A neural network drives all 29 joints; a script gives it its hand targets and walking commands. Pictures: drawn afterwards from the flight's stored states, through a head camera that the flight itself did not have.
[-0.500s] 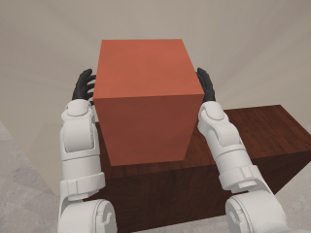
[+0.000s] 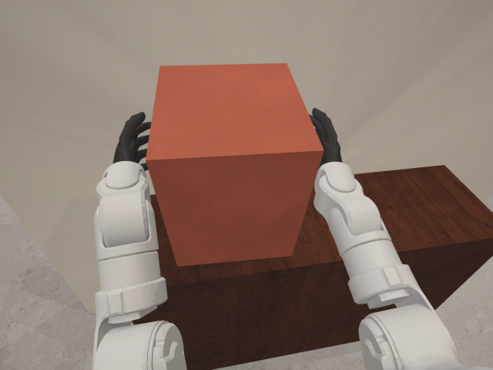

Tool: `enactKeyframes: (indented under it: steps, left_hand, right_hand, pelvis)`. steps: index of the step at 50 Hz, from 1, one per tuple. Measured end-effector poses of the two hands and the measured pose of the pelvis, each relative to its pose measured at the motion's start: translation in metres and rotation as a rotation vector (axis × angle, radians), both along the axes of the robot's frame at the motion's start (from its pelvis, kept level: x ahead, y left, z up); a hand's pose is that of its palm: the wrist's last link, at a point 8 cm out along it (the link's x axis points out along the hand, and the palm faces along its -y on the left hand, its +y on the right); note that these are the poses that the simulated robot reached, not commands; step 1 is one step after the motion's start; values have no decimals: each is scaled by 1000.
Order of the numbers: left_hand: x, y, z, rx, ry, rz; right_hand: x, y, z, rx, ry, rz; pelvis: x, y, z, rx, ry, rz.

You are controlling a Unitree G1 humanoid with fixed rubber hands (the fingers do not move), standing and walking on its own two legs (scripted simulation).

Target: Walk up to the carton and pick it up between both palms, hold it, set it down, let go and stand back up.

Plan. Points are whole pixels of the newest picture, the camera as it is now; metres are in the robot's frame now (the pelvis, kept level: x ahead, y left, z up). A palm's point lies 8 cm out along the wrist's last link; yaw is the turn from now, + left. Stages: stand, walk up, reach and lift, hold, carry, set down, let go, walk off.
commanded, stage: hold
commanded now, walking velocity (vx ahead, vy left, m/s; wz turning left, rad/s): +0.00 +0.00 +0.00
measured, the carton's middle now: (230, 167) +0.40 +0.00 +0.15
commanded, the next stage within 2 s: set down in 0.70 s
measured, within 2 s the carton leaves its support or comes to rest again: neither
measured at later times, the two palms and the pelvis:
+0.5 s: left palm (129, 164) +0.36 +0.15 +0.20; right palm (328, 159) +0.35 -0.14 +0.19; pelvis -0.01 +0.00 +0.00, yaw +0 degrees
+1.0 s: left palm (130, 157) +0.37 +0.15 +0.20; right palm (327, 153) +0.37 -0.14 +0.19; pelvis +0.00 +0.00 +0.00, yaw +1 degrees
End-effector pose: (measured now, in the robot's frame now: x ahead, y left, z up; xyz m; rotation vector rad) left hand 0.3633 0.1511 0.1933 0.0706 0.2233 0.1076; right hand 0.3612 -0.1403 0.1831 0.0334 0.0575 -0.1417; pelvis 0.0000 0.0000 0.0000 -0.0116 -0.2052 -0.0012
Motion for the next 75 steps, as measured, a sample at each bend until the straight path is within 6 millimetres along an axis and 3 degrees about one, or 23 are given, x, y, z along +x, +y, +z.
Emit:
enactKeyframes:
  steps: [23, 41, 50, 64, 75]
  left_hand:
    - [-6, -1, 9, 1, -21, -6]
    - [0, 4, 5, -3, -12, -7]
    - [9, -2, 9, 24, -90, -18]
    - [26, -9, -38, 52, -49, -31]
    - [37, -20, -41, 43, -47, -50]
  right_hand:
    - [-7, -1, 9, -2, -22, -7]
    - [-1, 4, 11, -19, -19, -2]
    - [5, -1, 10, -38, -105, -14]
    - [19, -8, -37, -51, -88, -21]
    - [26, -20, -33, -69, -90, -36]
  pelvis:
    - [-5, 2, -1, -1, -12, 3]
    - [-4, 1, 0, -1, 13, 9]
    - [4, 0, 1, 2, 14, 10]
    - [20, -2, 1, -2, 44, 22]
    - [28, -3, 2, -1, 65, 19]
